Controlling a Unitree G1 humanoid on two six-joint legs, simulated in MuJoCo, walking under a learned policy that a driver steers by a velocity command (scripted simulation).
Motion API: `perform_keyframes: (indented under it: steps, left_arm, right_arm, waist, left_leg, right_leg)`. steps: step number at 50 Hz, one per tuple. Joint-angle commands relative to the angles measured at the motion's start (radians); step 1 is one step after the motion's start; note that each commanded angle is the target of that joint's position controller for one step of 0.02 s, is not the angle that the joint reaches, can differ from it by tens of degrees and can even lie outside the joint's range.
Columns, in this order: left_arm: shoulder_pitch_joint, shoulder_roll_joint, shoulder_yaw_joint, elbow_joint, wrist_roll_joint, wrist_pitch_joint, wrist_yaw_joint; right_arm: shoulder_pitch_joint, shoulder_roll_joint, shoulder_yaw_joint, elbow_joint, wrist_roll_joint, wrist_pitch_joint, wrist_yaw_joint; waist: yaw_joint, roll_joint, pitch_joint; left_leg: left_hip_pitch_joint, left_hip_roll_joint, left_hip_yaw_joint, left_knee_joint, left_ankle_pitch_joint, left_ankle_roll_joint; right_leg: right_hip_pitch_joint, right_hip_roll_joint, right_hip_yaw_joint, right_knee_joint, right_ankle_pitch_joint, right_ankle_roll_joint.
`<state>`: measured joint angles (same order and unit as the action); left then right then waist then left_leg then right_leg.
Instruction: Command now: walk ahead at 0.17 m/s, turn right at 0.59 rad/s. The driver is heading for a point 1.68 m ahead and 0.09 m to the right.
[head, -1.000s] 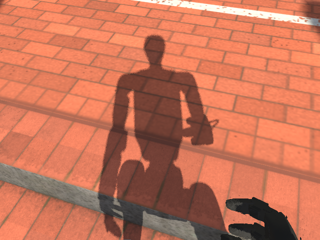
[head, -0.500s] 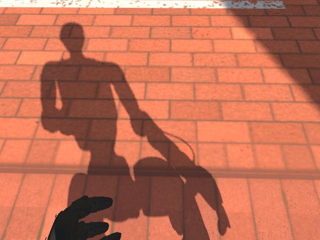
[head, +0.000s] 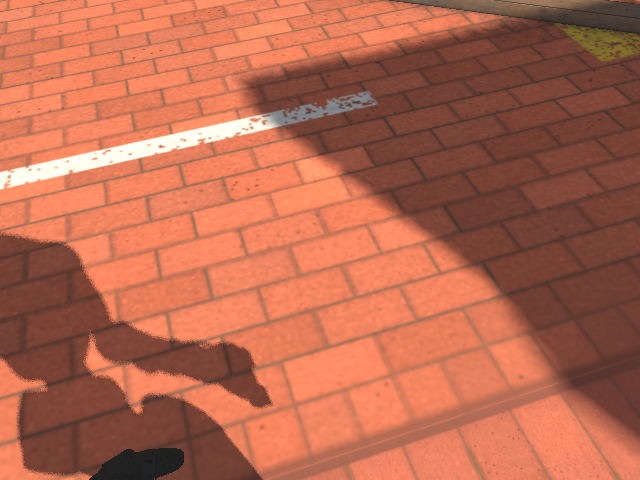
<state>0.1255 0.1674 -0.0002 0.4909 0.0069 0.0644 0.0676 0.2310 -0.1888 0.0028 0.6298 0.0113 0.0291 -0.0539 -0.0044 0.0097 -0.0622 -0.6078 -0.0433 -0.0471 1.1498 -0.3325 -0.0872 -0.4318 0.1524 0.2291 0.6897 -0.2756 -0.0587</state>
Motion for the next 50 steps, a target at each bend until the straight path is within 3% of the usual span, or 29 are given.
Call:
perform_keyframes:
  steps: [1, 2, 3, 4, 5, 6, 7, 9, 11, 14, 17, 22, 24, 25, 26, 27, 28, 29, 30, 31, 32, 33, 34, 35, 37, 40, 44, 47, 50]
  left_arm:
    - [0.011, 0.109, 0.047, -0.051, -0.008, -0.020, -0.018]
    - [0.009, 0.103, 0.052, -0.034, -0.014, -0.020, -0.024]
    - [0.021, 0.085, 0.053, -0.019, -0.025, -0.024, -0.035]
    - [-0.010, 0.058, 0.049, -0.022, -0.035, -0.037, -0.051]
    - [0.010, 0.024, 0.036, -0.028, -0.052, -0.064, -0.062]
    - [-0.010, 0.105, 0.056, -0.034, -0.058, -0.084, -0.075]
    - [-0.030, 0.142, 0.064, -0.018, -0.061, -0.084, -0.077]
    - [-0.014, 0.083, 0.043, 0.009, -0.038, -0.086, -0.080]
    - [-0.036, 0.069, 0.033, 0.025, -0.041, -0.100, -0.090]
    - [-0.055, -0.003, 0.012, 0.049, -0.047, -0.108, -0.112]
    - [-0.068, -0.049, -0.010, 0.054, -0.042, -0.093, -0.110]
    - [-0.242, -0.085, -0.053, -0.049, -0.033, -0.107, -0.105]
    - [-0.361, -0.086, -0.077, -0.140, -0.046, -0.119, -0.130]
    - [-0.419, -0.091, -0.099, -0.151, -0.043, -0.124, -0.148]
    - [-0.394, -0.097, -0.094, -0.140, -0.050, -0.128, -0.152]
    - [-0.230, -0.034, -0.055, -0.106, -0.049, -0.138, -0.143]
    - [0.022, 0.079, 0.003, -0.055, -0.061, -0.126, -0.127]
    - [0.200, 0.218, 0.058, -0.016, -0.044, -0.109, -0.117]
    - [0.347, 0.322, 0.100, 0.057, -0.009, -0.105, -0.097]
    - [0.460, 0.329, 0.090, 0.142, 0.008, -0.087, -0.069]
    - [0.404, 0.222, 0.058, 0.172, 0.024, -0.098, -0.070]
    - [0.325, 0.145, 0.038, 0.218, -0.004, -0.114, -0.088]
    - [0.258, 0.056, 0.012, 0.267, 0.006, -0.131, -0.107]
    - [0.210, -0.029, -0.011, 0.319, 0.027, -0.147, -0.120]
    - [0.224, -0.094, -0.021, 0.363, 0.030, -0.165, -0.125]
    - [0.146, -0.053, -0.024, 0.365, 0.006, -0.190, -0.115]
    - [0.203, 0.068, -0.010, 0.394, -0.003, -0.208, -0.089]
    - [0.324, 0.135, 0.008, 0.414, -0.014, -0.200, -0.076]
    - [0.374, 0.182, 0.026, 0.422, -0.016, -0.176, -0.082]
  right_arm:
    - [-0.001, -0.073, -0.029, -0.065, 0.022, -0.034, 0.016]
    - [0.033, -0.087, -0.045, -0.039, 0.028, -0.042, 0.017]
    - [0.061, -0.109, -0.060, -0.009, 0.008, -0.045, 0.021]
    - [0.162, -0.136, -0.072, 0.022, -0.018, -0.054, 0.027]
    - [0.226, -0.219, -0.087, 0.012, -0.050, -0.059, 0.030]
    - [0.164, -0.237, -0.104, -0.024, -0.071, -0.081, 0.034]
    - [0.112, -0.182, -0.086, -0.038, -0.053, -0.088, 0.026]
    - [0.115, -0.152, -0.061, -0.027, -0.043, -0.078, 0.018]
    - [0.202, -0.099, -0.051, 0.021, -0.065, -0.076, 0.021]
    - [0.287, -0.041, -0.035, 0.090, -0.067, -0.076, 0.033]
    - [0.349, -0.045, -0.038, 0.167, -0.056, -0.084, 0.030]
    - [0.415, -0.049, -0.033, 0.253, -0.033, -0.067, -0.019]
    - [0.445, -0.051, -0.029, 0.282, 0.002, -0.037, -0.035]
    - [0.432, -0.086, -0.035, 0.291, 0.021, -0.021, -0.031]
    - [0.455, -0.114, -0.028, 0.313, 0.028, -0.032, -0.016]
    - [0.463, -0.187, -0.030, 0.335, 0.006, -0.059, 0.001]
    - [0.426, -0.273, -0.044, 0.331, -0.013, -0.080, 0.011]
    - [0.379, -0.333, -0.062, 0.311, -0.012, -0.105, 0.022]
    - [0.414, -0.223, -0.037, 0.286, 0.012, -0.146, 0.044]
    - [0.344, -0.172, -0.034, 0.313, -0.010, -0.190, 0.085]
    - [0.292, -0.132, -0.055, 0.293, 0.020, -0.201, 0.114]
    - [0.125, -0.065, -0.042, 0.202, 0.032, -0.188, 0.113]
    - [-0.028, 0.025, -0.009, 0.103, 0.017, -0.181, 0.099]
    - [-0.073, 0.048, 0.006, 0.067, 0.003, -0.160, 0.087]
    - [-0.013, 0.105, 0.046, 0.015, 0.015, -0.144, 0.101]
    - [0.091, 0.007, 0.033, 0.059, 0.021, -0.104, 0.101]
    - [-0.101, -0.067, 0.022, -0.005, -0.038, -0.111, 0.101]
    - [-0.286, -0.028, 0.033, -0.044, 0.007, -0.118, 0.114]
    - [-0.389, -0.039, 0.026, -0.068, 0.018, -0.116, 0.133]
  waist:
    - [-0.002, -0.223, -0.031]
    - [-0.017, -0.229, 0.008]
    - [-0.012, -0.189, 0.026]
    - [-0.056, -0.032, 0.011]
    - [-0.047, 0.202, -0.001]
    - [-0.036, 0.241, 0.064]
    - [-0.033, 0.153, 0.139]
    - [-0.027, 0.101, 0.154]
    - [-0.054, 0.072, 0.193]
    - [-0.066, 0.071, 0.175]
    - [-0.072, 0.109, 0.176]
    - [-0.087, 0.095, 0.228]
    - [-0.080, 0.085, 0.236]
    - [-0.083, 0.067, 0.217]
    - [-0.066, 0.120, 0.153]
    - [0.035, 0.237, 0.023]
    - [0.189, 0.304, -0.131]
    - [0.298, 0.324, -0.274]
    - [0.278, -0.018, -0.453]
    - [0.237, -0.251, -0.573]
    - [0.191, -0.154, -0.493]
    - [0.144, -0.066, -0.265]
    - [0.095, -0.016, -0.071]
    - [0.037, 0.019, -0.003]
    - [-0.033, -0.037, 0.029]
    - [-0.125, -0.016, 0.079]
    - [-0.071, -0.016, 0.075]
    - [0.033, -0.030, 0.074]
    - [0.087, -0.075, 0.117]
  left_leg:
    - [0.175, 0.025, -0.007, -0.411, -0.165, 0.059]
    - [0.253, 0.036, 0.011, -0.634, -0.053, 0.089]
    - [0.370, 0.055, 0.003, -0.732, 0.054, 0.108]
    - [0.564, 0.173, -0.141, -0.758, 0.055, 0.142]
    - [0.694, 0.382, -0.452, -0.832, 0.084, 0.250]
    - [0.562, 0.498, -0.723, -0.923, -0.273, 0.369]
    - [0.504, 0.458, -0.650, -0.931, -0.445, 0.364]
    - [0.532, 0.358, -0.437, -0.905, -0.331, 0.309]
    - [0.540, 0.297, -0.240, -0.896, -0.199, 0.276]
    - [0.577, 0.305, -0.117, -0.868, -0.078, 0.261]
    - [0.566, 0.324, -0.067, -0.893, 0.114, 0.275]
    - [0.700, 0.343, -0.024, -0.945, 0.331, 0.248]
    - [0.606, 0.339, 0.015, -1.096, 0.303, 0.242]
    - [0.467, 0.317, 0.064, -1.226, 0.352, 0.267]
    - [0.368, 0.333, 0.082, -1.220, 0.893, 0.291]
    - [0.432, 0.357, 0.129, -1.034, 1.621, 0.305]
    - [0.573, 0.347, 0.120, -0.830, 1.922, 0.282]
    - [0.526, 0.330, 0.052, -0.609, 1.904, 0.250]
    - [0.194, 0.194, -0.027, -0.233, 1.453, 0.192]
    - [0.178, -0.024, -0.121, 0.193, 0.224, 0.167]
    - [0.075, -0.049, -0.256, 0.587, 0.141, 0.162]
    - [-0.082, -0.019, -0.181, 0.759, 0.108, 0.187]
    - [-0.172, 0.015, -0.159, 0.839, 0.156, 0.230]
    - [-0.174, 0.052, -0.138, 0.870, 0.240, 0.247]
    - [-0.217, 0.055, -0.175, 0.818, 0.187, 0.284]
    - [-0.283, 0.067, -0.172, 0.541, 0.165, 0.266]
    - [-0.164, 0.088, 0.018, 0.053, 0.426, 0.181]
    - [-0.122, 0.107, 0.092, -0.266, 0.448, 0.153]
    - [-0.175, 0.112, 0.085, -0.474, 0.375, 0.145]
  right_leg:
    - [0.069, -0.222, 0.355, -0.307, -0.335, -0.178]
    - [0.072, -0.196, 0.330, -0.281, -0.358, -0.162]
    - [0.013, -0.148, 0.273, -0.180, -0.361, -0.131]
    - [-0.200, -0.056, 0.129, 0.128, -0.337, -0.073]
    - [-0.445, 0.059, -0.048, 0.410, -0.309, 0.002]
    - [-0.547, -0.058, -0.044, 0.597, -0.274, 0.061]
    - [-0.607, -0.107, -0.029, 0.792, -0.159, 0.089]
    - [-0.700, -0.093, -0.075, 1.135, -0.015, 0.104]
    - [-0.769, -0.096, -0.078, 1.157, 0.123, 0.092]
    - [-0.876, -0.129, -0.080, 1.234, 0.149, 0.088]
    - [-0.950, -0.148, -0.108, 1.376, 0.109, 0.101]
    - [-1.171, -0.231, -0.181, 1.290, -0.010, 0.104]
    - [-0.990, -0.313, -0.300, 0.976, 0.006, 0.090]
    - [-0.673, -0.306, -0.440, 0.700, -0.008, 0.061]
    - [-0.300, -0.219, -0.555, 0.634, -0.102, 0.002]
    - [-0.057, -0.123, -0.570, 0.673, -0.167, -0.060]
    - [0.109, -0.076, -0.484, 0.511, -0.141, -0.115]
    - [0.366, -0.101, -0.248, 0.390, -0.073, -0.165]
    - [0.716, -0.322, 0.321, 0.147, -0.275, -0.317]
    - [0.715, -0.483, 0.750, -0.304, -0.283, -0.341]
    - [0.578, -0.513, 0.769, -0.364, -0.251, -0.293]
    - [0.386, -0.503, 0.611, -0.333, -0.233, -0.218]
    - [0.163, -0.463, 0.413, -0.268, -0.150, -0.174]
    - [0.031, -0.439, 0.256, -0.239, -0.053, -0.138]
    - [0.049, -0.357, 0.080, -0.248, 0.034, -0.136]
    - [0.053, -0.352, -0.070, -0.406, 0.141, -0.137]
    - [0.045, -0.289, -0.244, -0.545, 0.319, -0.130]
    - [0.220, -0.317, -0.226, -0.568, 0.347, -0.122]
    - [0.431, -0.386, -0.191, -0.542, 0.324, -0.126]
